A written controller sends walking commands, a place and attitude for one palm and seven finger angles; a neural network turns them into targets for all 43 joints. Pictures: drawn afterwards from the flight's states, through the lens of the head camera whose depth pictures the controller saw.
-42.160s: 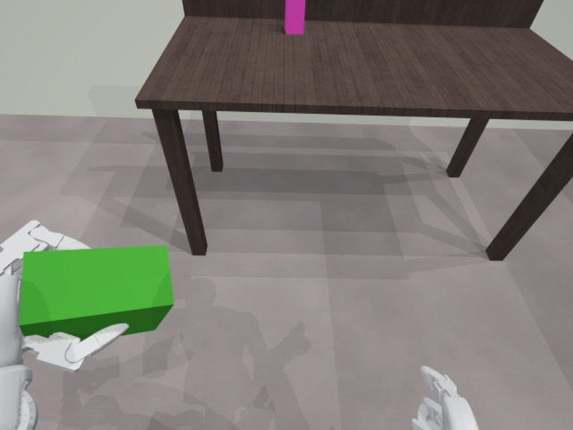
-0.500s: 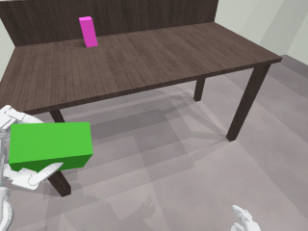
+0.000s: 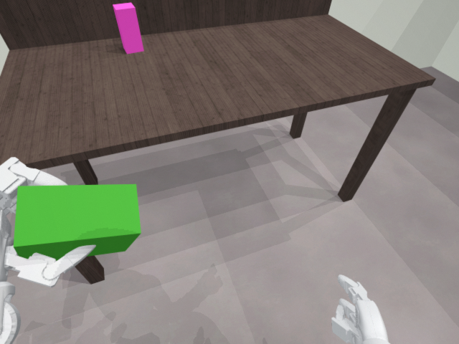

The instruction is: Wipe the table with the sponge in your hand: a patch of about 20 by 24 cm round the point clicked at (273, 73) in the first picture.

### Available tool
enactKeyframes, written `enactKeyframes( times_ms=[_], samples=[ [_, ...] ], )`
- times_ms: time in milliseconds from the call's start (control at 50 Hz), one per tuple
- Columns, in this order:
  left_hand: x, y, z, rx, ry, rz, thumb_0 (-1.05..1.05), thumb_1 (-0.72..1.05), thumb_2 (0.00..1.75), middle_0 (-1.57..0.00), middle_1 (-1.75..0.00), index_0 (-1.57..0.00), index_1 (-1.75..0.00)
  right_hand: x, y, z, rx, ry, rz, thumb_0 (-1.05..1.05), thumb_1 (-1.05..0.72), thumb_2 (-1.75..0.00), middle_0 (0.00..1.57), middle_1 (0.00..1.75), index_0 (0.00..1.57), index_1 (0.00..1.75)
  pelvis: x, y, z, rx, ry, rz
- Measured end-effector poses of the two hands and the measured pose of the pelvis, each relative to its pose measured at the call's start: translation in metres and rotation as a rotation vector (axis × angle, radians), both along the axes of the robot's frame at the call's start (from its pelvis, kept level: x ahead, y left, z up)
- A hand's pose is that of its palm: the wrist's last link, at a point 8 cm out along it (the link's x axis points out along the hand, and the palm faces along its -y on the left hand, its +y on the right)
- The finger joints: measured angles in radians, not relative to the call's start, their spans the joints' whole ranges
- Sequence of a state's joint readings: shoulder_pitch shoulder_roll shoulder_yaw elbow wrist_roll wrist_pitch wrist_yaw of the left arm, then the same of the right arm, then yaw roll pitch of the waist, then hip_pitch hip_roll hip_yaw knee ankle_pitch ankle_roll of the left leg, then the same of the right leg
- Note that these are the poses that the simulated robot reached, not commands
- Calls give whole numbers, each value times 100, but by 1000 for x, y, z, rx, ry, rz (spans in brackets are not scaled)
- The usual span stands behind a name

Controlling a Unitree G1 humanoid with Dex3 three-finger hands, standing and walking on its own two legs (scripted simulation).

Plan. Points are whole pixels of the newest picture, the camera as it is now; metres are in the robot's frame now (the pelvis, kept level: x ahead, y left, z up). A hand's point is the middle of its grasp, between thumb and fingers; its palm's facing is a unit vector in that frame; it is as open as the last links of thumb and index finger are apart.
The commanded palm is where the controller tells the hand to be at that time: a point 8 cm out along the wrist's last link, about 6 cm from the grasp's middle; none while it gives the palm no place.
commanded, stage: stop stepping back and stand still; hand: left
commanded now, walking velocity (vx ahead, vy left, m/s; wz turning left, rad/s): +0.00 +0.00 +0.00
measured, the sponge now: (98, 222) +0.24 +0.20 +0.15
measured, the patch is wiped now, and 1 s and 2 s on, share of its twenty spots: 0.95 0.95 0.95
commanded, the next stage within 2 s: stand and wait in 0.06 s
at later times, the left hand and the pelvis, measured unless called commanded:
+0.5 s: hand (43, 219) +0.22 +0.25 +0.18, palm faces +0.42 -0.84 -0.36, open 10.2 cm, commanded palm +0.16 +0.29 +0.20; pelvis +0.00 +0.01 +0.00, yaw -1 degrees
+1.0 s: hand (49, 219) +0.22 +0.24 +0.19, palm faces +0.42 -0.83 -0.37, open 10.2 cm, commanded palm +0.17 +0.28 +0.20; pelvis +0.00 +0.01 +0.00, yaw -1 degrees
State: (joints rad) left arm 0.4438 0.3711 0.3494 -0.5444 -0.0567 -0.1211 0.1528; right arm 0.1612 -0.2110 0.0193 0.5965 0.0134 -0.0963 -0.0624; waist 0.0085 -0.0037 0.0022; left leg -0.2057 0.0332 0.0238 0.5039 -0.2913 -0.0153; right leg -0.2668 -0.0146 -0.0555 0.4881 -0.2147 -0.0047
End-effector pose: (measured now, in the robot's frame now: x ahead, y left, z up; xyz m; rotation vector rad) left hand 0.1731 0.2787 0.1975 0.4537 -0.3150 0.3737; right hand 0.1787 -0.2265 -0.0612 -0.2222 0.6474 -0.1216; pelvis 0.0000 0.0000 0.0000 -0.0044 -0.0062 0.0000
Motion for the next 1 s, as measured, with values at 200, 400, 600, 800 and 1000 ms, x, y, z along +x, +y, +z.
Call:
enactKeyframes(
  times_ms=[200,400,600,800,1000],
  samples=[
    [3,7,-2,-20,0,2,0,-50,105,-74,-134,-72,-131,1,8,1,-1,14,1,2,-90,-90,21,30,21,30,2,6,1,-7,3,-6],
    [4,11,-3,-19,8,10,0,-50,105,-74,-134,-72,-131,-9,14,-6,6,54,-3,2,-90,-90,21,30,21,30,1,10,3,-8,10,-8],
    [5,8,0,-10,10,1,0,-50,105,-74,-134,-72,-131,-12,11,-9,14,58,-18,2,-90,-90,21,30,21,30,2,10,3,-5,9,-11],
    [5,5,-1,-10,20,6,0,-50,105,-74,-134,-72,-131,-10,5,-8,10,50,-24,2,-90,-90,21,30,21,30,2,8,3,-5,12,-12],
    [4,2,1,-5,20,10,0,-50,105,-74,-134,-72,-131,-8,1,-8,12,47,-25,2,-90,-90,21,30,21,30,2,5,3,-4,12,-10]
  ],
)
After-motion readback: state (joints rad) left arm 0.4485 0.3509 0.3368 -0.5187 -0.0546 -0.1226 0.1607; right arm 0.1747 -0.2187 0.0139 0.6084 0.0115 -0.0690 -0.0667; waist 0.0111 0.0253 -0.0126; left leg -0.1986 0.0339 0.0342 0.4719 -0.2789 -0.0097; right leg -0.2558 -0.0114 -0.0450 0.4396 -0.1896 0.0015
